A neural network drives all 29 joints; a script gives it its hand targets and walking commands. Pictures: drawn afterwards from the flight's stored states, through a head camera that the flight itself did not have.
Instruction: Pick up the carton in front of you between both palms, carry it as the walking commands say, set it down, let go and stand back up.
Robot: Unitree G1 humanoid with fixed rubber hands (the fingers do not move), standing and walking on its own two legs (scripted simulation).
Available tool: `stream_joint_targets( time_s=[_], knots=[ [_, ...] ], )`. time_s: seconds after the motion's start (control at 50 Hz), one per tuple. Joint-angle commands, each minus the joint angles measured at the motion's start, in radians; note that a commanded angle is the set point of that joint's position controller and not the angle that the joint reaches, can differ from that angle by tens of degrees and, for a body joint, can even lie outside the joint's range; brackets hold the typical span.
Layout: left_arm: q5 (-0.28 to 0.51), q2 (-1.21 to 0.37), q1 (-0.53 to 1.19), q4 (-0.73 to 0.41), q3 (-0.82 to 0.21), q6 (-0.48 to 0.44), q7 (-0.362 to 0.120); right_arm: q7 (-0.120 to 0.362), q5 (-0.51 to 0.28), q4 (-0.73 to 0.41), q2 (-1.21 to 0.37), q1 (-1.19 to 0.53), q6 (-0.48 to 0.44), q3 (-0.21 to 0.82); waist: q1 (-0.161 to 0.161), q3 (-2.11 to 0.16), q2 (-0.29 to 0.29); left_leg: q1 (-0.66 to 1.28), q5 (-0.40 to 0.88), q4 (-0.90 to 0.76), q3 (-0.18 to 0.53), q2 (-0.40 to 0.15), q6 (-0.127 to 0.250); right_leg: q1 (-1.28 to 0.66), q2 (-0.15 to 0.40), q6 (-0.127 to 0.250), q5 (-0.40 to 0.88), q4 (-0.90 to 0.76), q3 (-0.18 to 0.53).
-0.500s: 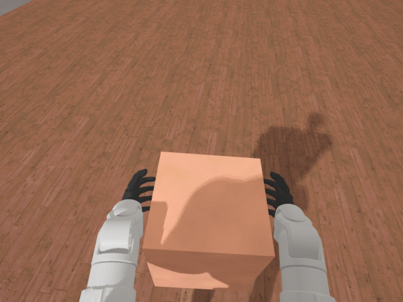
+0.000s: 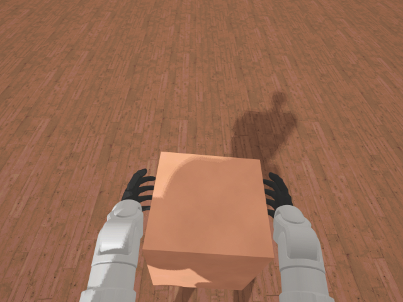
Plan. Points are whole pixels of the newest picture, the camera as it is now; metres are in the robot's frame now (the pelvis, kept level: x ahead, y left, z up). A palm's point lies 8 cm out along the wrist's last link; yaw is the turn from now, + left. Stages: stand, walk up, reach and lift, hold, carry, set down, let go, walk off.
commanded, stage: hold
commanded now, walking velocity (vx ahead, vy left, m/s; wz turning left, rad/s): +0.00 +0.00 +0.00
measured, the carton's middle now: (204, 225) +0.28 -0.01 -0.05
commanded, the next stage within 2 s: set down in 0.48 s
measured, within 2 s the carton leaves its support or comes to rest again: neither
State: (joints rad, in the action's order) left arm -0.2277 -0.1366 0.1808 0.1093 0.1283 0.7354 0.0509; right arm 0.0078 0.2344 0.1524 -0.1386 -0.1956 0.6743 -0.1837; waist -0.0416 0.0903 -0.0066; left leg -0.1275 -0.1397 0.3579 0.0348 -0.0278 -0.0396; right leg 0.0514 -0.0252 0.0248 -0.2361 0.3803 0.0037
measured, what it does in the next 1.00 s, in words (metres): stands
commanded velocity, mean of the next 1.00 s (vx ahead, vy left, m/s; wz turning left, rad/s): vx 0.00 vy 0.00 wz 0.00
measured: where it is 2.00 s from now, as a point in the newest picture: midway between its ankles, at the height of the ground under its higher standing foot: outside the picture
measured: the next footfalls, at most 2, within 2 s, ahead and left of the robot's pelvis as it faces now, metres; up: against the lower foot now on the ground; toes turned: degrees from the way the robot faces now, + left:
none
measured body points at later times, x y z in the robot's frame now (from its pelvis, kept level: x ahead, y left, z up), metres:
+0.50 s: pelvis -0.03 +0.06 -0.01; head -0.09 +0.07 +0.44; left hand +0.28 +0.18 +0.04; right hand +0.26 -0.12 +0.04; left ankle +0.04 +0.14 -0.74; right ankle -0.01 -0.10 -0.74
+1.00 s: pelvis -0.03 +0.03 -0.04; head +0.08 +0.04 +0.40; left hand +0.33 +0.18 -0.09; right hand +0.33 -0.12 -0.08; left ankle +0.04 +0.14 -0.74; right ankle -0.01 -0.10 -0.74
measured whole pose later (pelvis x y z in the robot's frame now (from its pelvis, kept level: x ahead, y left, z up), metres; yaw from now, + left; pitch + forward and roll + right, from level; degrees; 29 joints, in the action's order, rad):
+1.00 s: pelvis -0.03 +0.03 -0.04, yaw -1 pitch +8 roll +1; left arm -0.40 -0.16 0.52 0.57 0.44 0.31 -0.03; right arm 0.02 0.42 0.57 -0.20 -0.52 0.26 -0.50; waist 0.02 0.11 -0.04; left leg -0.62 -0.25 0.72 0.02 0.03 0.00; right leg 0.56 -0.04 -0.02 -0.36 0.78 0.10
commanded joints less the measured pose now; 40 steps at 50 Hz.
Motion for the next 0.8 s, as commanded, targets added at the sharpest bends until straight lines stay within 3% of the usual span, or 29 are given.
stream_joint_targets(
  time_s=[0.0,0.08,0.1,0.12,0.14,0.16,0.22,0.24,0.3,0.36,0.38,0.42,0.44,0.5,0.54,0.56,0.6,0.66,0.68,0.7,0.72,0.74,0.76,0.78],
  knots=[
    [0.177,-0.876,0.383,-0.003,-0.453,-0.056,-0.22,0.224,-0.257,-0.065,-0.851,-0.513,-0.008,0.601,0.1,-0.318,-0.051,0.146,0.127,0.003,0.027,0.154,0.061,-0.011,-0.021,-0.058,0.327,-0.059,0.125],
    [0.155,-0.894,0.467,0.055,-0.43,-0.051,-0.235,0.234,-0.229,0.026,-0.852,-0.548,-0.009,0.54,0.081,-0.216,-0.046,0.225,0.017,0.001,0.021,0.137,0.063,0.169,-0.012,-0.024,0.061,-0.097,0.11],
    [0.166,-0.905,0.463,0.049,-0.453,-0.05,-0.239,0.238,-0.228,0.054,-0.861,-0.541,-0.013,0.531,0.075,-0.189,-0.068,0.271,-0.002,0.008,0.023,0.133,0.066,0.253,-0.017,-0.012,-0.014,-0.109,0.102],
    [0.173,-0.924,0.531,0.04,-0.452,-0.052,-0.249,0.241,-0.207,0.078,-0.875,-0.566,-0.012,0.504,0.07,-0.21,-0.039,0.259,-0.038,0.006,0.017,0.13,0.061,0.246,-0.016,-0.001,-0.06,-0.117,0.102],
    [0.199,-0.933,0.544,0.042,-0.491,-0.05,-0.255,0.243,-0.207,0.104,-0.886,-0.529,-0.015,0.496,0.033,-0.208,-0.05,0.308,-0.047,0.017,0.017,0.129,0.055,0.291,-0.014,0.011,-0.078,-0.121,0.102],
    [0.197,-0.94,0.574,0.028,-0.494,-0.049,-0.265,0.247,-0.195,0.123,-0.894,-0.54,-0.02,0.475,0.036,-0.194,-0.033,0.302,-0.059,0.022,0.016,0.127,0.048,0.313,-0.005,0.026,-0.109,-0.125,0.105],
    [0.211,-0.954,0.636,0.057,-0.484,-0.041,-0.286,0.258,-0.162,0.177,-0.909,-0.535,-0.022,0.417,0.0,-0.209,-0.021,0.341,-0.114,0.009,0.021,0.116,0.033,0.338,-0.018,0.041,-0.153,-0.118,0.086],
    [0.215,-0.973,0.664,0.039,-0.497,-0.042,-0.293,0.264,-0.147,0.178,-0.919,-0.537,-0.024,0.4,-0.024,-0.223,0.03,0.326,-0.171,-0.003,0.036,0.108,0.028,0.329,-0.028,0.046,-0.165,-0.101,0.085],
    [0.223,-1.004,0.69,0.055,-0.503,-0.044,-0.304,0.29,-0.161,0.19,-0.946,-0.594,-0.04,0.394,-0.017,-0.252,0.035,0.303,-0.252,-0.019,0.071,0.089,0.023,0.311,-0.039,0.05,-0.182,-0.069,0.079],
    [0.22,-1.026,0.697,0.096,-0.473,-0.046,-0.31,0.311,-0.168,0.168,-0.951,-0.663,-0.05,0.402,0.017,-0.289,0.042,0.232,-0.328,-0.063,0.107,0.06,0.028,0.225,-0.048,0.031,-0.141,-0.025,0.072],
    [0.208,-1.023,0.682,0.121,-0.455,-0.044,-0.307,0.315,-0.166,0.194,-0.943,-0.661,-0.046,0.39,0.028,-0.265,0.062,0.244,-0.33,-0.066,0.11,0.06,0.029,0.251,-0.044,0.032,-0.146,-0.029,0.075],
    [0.186,-1.023,0.673,0.165,-0.41,-0.042,-0.305,0.323,-0.154,0.22,-0.936,-0.679,-0.043,0.368,0.045,-0.247,0.048,0.235,-0.33,-0.071,0.105,0.058,0.029,0.244,-0.04,0.028,-0.145,-0.032,0.083],
    [0.188,-1.017,0.673,0.171,-0.405,-0.041,-0.305,0.323,-0.149,0.242,-0.948,-0.667,-0.038,0.364,0.048,-0.212,0.015,0.228,-0.323,-0.067,0.111,0.056,0.034,0.254,-0.044,0.029,-0.155,-0.03,0.079],
    [0.182,-1.019,0.705,0.211,-0.363,-0.039,-0.302,0.326,-0.143,0.242,-0.932,-0.732,-0.043,0.345,0.065,-0.224,0.023,0.259,-0.338,-0.076,0.137,0.038,0.036,0.278,-0.039,0.022,-0.15,-0.019,0.093],
    [0.185,-1.035,0.721,0.262,-0.32,-0.041,-0.299,0.323,-0.112,0.277,-0.885,-0.729,-0.043,0.3,0.043,-0.195,0.021,0.233,-0.381,-0.084,0.151,0.025,0.032,0.263,-0.04,0.021,-0.14,-0.002,0.09],
    [0.172,-1.012,0.745,0.289,-0.299,-0.043,-0.29,0.322,-0.094,0.326,-0.859,-0.758,-0.049,0.256,0.051,-0.174,0.035,0.242,-0.411,-0.098,0.184,0.009,0.031,0.288,-0.044,0.018,-0.133,0.024,0.086],
    [0.124,-0.986,0.781,0.37,-0.209,-0.051,-0.275,0.307,-0.032,0.37,-0.811,-0.774,-0.065,0.156,0.019,-0.134,0.05,0.226,-0.437,-0.089,0.182,0.01,0.03,0.298,-0.048,0.027,-0.138,0.043,0.083],
    [0.03,-0.889,0.839,0.444,-0.067,-0.091,-0.243,0.268,0.059,0.494,-0.747,-0.814,-0.101,-0.005,0.031,-0.098,0.047,0.192,-0.411,-0.032,0.172,0.023,0.028,0.343,-0.041,0.034,-0.157,0.083,0.083],
    [0.017,-0.875,0.828,0.467,-0.04,-0.11,-0.235,0.253,0.067,0.456,-0.735,-0.828,-0.128,-0.011,0.026,-0.098,0.027,0.2,-0.392,-0.004,0.166,0.034,0.031,0.381,-0.045,0.031,-0.163,0.096,0.079],
    [-0.03,-0.814,0.826,0.483,0.009,-0.132,-0.224,0.236,0.099,0.513,-0.71,-0.827,-0.143,-0.07,0.048,-0.083,0.026,0.172,-0.36,0.034,0.156,0.039,0.034,0.421,-0.044,0.033,-0.173,0.112,0.079],
    [-0.04,-0.78,0.839,0.466,0.02,-0.158,-0.211,0.221,0.12,0.526,-0.701,-0.794,-0.164,-0.096,0.026,-0.092,0.005,0.163,-0.346,0.065,0.158,0.041,0.036,0.449,-0.044,0.033,-0.172,0.134,0.084],
    [-0.074,-0.736,0.802,0.48,0.052,-0.183,-0.203,0.202,0.147,0.539,-0.671,-0.771,-0.187,-0.121,0.054,-0.09,0.012,0.115,-0.284,0.088,0.138,0.055,0.038,0.453,-0.04,0.03,-0.151,0.144,0.085],
    [-0.095,-0.706,0.801,0.493,0.077,-0.219,-0.198,0.188,0.153,0.521,-0.654,-0.778,-0.217,-0.117,0.044,-0.084,0.011,0.071,-0.249,0.129,0.123,0.066,0.046,0.48,-0.041,0.028,-0.149,0.164,0.089],
    [-0.105,-0.679,0.792,0.496,0.084,-0.257,-0.193,0.18,0.156,0.55,-0.651,-0.766,-0.245,-0.128,0.062,-0.128,-0.003,0.047,-0.204,0.15,0.129,0.066,0.048,0.506,-0.045,0.018,-0.133,0.185,0.091]
  ],
)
